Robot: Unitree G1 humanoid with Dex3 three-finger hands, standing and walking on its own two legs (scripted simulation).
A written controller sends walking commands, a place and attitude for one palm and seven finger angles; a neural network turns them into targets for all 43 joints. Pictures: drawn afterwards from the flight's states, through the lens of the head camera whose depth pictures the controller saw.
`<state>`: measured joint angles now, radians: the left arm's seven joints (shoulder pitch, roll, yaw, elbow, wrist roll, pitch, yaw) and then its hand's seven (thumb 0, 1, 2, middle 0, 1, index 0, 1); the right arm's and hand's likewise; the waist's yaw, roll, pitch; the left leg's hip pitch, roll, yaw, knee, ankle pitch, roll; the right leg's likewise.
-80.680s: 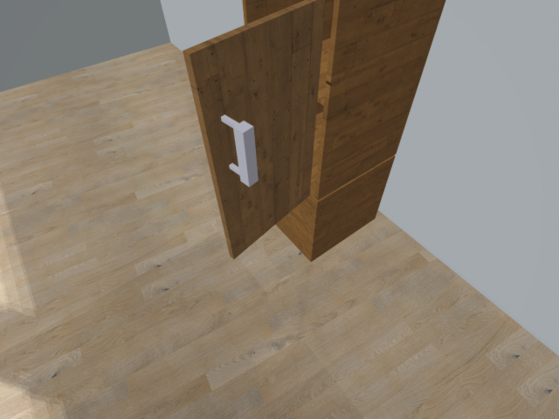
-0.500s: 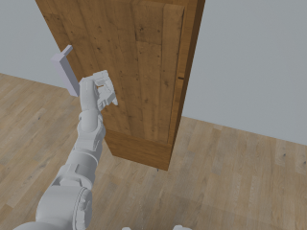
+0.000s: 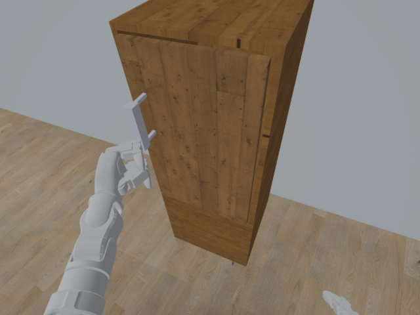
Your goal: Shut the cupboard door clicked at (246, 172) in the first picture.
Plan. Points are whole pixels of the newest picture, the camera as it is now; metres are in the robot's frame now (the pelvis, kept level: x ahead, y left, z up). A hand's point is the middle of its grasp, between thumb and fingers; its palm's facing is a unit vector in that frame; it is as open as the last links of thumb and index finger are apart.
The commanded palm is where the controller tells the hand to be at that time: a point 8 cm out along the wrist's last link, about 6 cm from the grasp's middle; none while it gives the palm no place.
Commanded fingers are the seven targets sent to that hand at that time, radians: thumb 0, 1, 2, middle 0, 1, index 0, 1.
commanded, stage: draw the hand back to the body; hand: left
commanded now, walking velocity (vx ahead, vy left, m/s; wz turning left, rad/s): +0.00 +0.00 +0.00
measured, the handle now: (143, 121) +0.56 +0.21 +0.06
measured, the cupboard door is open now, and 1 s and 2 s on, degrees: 0 0 0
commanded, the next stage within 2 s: step back with the hand held close in 1.14 s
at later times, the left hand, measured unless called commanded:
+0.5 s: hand (63, 209) +0.24 +0.24 +0.15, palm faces +0.28 -0.92 -0.29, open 4.1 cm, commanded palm +0.20 +0.28 +0.17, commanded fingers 0.00 0.90 0.90 -0.53 -0.66 -0.53 -0.66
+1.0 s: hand (0, 231) +0.20 +0.29 +0.17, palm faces +0.48 -0.79 -0.39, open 7.2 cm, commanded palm +0.14 +0.33 +0.20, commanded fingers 0.00 0.90 0.90 -0.20 -0.30 -0.20 -0.30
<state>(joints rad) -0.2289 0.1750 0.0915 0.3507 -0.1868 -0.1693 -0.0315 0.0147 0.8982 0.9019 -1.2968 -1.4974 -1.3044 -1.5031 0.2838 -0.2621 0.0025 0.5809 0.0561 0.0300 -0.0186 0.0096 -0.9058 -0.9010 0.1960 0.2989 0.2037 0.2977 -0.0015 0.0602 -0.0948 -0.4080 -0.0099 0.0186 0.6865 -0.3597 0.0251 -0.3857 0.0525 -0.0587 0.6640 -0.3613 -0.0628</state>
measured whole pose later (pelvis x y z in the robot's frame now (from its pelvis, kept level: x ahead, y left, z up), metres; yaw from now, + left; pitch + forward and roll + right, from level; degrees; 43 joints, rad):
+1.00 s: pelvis +0.01 +0.03 +0.02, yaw +1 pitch -2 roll -1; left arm 0.45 0.31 0.32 -0.35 -0.07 -0.05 0.11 0.01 0.89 0.90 -0.23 -0.33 -0.24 -0.34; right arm 0.19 -0.24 0.02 0.62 0.02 -0.05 -0.07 0.01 -0.90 -0.90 0.20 0.30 0.21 0.30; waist 0.08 0.08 -0.01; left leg -0.13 -0.06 0.01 0.43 -0.26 0.06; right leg -0.10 0.01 -0.06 0.40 -0.26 -0.02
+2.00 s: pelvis -0.07 +0.05 +0.00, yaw +2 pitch +0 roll -2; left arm 0.51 0.41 0.42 -0.45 -0.02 -0.18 0.14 0.01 0.88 0.90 -0.21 -0.30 -0.22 -0.31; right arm 0.26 -0.23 0.01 0.55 0.01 0.01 -0.09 0.01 -0.90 -0.90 0.20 0.30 0.21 0.30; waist 0.00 0.01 -0.02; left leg -0.41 -0.05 0.03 0.63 -0.23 0.10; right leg -0.36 0.04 -0.01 0.58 -0.23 0.00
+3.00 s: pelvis -0.26 +0.02 +0.00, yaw +1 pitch +0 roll -1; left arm 0.40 0.39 0.46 -0.31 -0.05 -0.23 0.16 0.00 0.88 0.90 -0.21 -0.30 -0.22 -0.31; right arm 0.39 -0.29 -0.03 0.72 0.02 -0.05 -0.09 0.01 -0.90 -0.90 0.20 0.30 0.21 0.30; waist 0.03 0.03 -0.18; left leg -0.38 0.02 0.03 0.73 -0.35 0.01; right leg -0.03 0.03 -0.05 0.54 -0.51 -0.03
